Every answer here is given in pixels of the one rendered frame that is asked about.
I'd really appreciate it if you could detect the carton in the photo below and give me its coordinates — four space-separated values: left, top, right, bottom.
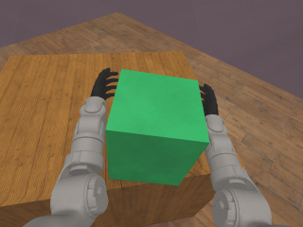
105 69 210 186

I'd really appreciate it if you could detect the robot right hand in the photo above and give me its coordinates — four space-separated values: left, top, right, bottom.
199 84 219 116

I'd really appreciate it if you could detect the robot left upper arm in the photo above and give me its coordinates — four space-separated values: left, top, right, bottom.
23 173 109 227

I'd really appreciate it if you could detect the pedestal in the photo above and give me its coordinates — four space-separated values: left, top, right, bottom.
0 51 245 227

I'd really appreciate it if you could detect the right robot forearm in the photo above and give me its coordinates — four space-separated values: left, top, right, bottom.
205 114 272 223

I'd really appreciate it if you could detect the left robot forearm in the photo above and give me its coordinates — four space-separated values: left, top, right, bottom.
50 96 107 212

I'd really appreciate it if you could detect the robot left hand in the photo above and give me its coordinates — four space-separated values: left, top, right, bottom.
90 67 118 100

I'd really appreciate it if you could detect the robot right upper arm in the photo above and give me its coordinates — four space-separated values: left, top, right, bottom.
212 186 292 227

